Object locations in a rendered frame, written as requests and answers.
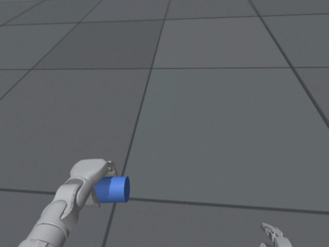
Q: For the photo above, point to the can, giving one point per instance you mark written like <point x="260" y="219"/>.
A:
<point x="113" y="189"/>

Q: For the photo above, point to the left robot arm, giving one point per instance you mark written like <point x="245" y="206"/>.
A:
<point x="61" y="215"/>

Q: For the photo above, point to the left robot hand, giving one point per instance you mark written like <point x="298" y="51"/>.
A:
<point x="94" y="170"/>

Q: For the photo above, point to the right robot hand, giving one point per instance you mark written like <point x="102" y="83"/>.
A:
<point x="275" y="235"/>

